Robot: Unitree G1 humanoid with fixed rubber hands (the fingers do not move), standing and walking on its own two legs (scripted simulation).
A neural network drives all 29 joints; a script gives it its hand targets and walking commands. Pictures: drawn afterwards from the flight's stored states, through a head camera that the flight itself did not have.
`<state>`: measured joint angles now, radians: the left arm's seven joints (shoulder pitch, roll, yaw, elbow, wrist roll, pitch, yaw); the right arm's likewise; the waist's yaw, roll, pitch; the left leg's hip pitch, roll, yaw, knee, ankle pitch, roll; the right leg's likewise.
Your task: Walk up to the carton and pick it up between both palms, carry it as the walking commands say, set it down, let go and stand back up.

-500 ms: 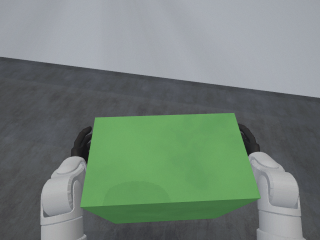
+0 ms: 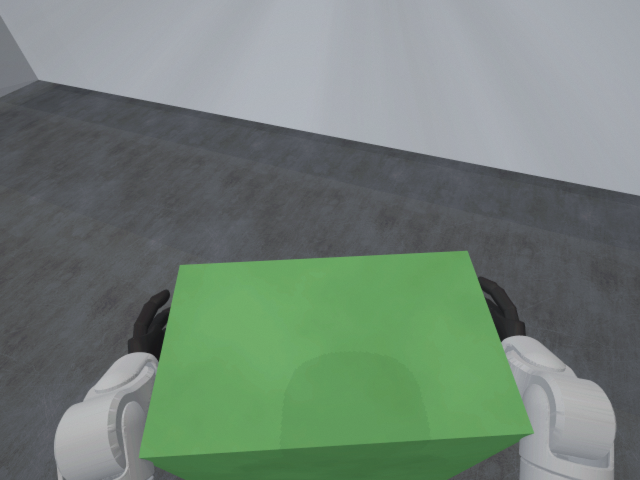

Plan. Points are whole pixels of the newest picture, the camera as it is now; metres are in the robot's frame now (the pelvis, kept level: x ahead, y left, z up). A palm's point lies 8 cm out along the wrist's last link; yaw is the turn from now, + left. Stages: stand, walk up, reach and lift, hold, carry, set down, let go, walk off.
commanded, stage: carry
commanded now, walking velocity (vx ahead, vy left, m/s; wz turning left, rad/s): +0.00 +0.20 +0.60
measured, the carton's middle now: (329, 390) +0.22 -0.01 +0.03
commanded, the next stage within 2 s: none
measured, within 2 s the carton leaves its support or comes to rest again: neither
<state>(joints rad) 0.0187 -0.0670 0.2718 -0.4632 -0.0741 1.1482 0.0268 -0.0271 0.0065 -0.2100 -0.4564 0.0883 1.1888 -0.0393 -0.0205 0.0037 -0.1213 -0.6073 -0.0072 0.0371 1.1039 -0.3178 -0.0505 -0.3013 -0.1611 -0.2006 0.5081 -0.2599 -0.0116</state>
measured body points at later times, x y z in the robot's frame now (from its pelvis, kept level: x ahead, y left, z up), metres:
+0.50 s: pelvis -0.02 +0.13 -0.03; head -0.01 +0.11 +0.42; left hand +0.16 +0.39 +0.06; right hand +0.27 +0.02 +0.04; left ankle +0.01 +0.23 -0.74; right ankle +0.00 +0.08 -0.74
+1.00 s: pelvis -0.10 +0.24 -0.02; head -0.09 +0.25 +0.43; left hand -0.02 +0.56 +0.04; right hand +0.22 +0.25 +0.05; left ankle -0.15 +0.36 -0.75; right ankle -0.02 +0.10 -0.71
